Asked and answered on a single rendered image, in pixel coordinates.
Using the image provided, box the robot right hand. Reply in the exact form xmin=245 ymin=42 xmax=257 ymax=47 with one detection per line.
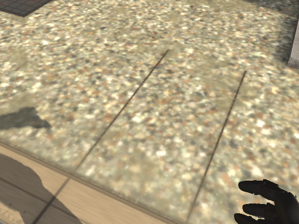
xmin=234 ymin=179 xmax=299 ymax=224

